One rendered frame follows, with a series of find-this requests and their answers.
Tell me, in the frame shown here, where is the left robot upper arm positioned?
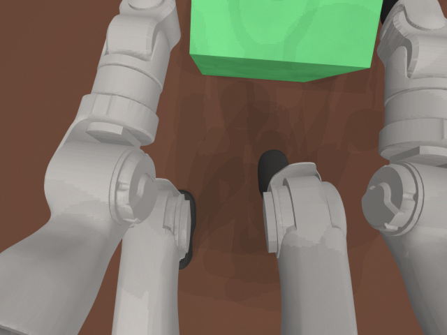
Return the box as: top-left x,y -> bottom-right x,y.
0,140 -> 159,335

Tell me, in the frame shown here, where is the left robot forearm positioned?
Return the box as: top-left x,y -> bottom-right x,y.
44,0 -> 181,197

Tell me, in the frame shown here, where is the robot right hand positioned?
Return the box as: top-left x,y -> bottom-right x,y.
380,0 -> 398,25

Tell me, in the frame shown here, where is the robot right shin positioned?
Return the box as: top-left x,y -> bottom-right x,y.
267,162 -> 346,236

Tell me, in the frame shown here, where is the right robot forearm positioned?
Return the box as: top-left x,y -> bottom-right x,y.
377,0 -> 447,168

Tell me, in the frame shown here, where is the right robot upper arm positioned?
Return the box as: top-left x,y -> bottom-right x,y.
362,161 -> 447,335

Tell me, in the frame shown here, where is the carton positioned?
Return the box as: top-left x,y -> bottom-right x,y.
189,0 -> 383,82

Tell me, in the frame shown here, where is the robot right thigh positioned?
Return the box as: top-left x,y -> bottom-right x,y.
263,176 -> 358,335

